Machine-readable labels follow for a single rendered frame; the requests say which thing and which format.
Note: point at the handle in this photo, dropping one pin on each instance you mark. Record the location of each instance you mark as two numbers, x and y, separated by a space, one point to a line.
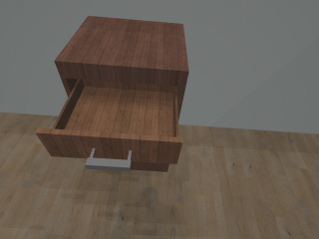
109 163

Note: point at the cabinet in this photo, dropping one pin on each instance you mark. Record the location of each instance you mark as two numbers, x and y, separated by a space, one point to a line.
127 51

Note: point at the drawer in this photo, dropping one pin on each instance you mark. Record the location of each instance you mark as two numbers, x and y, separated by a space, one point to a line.
113 118

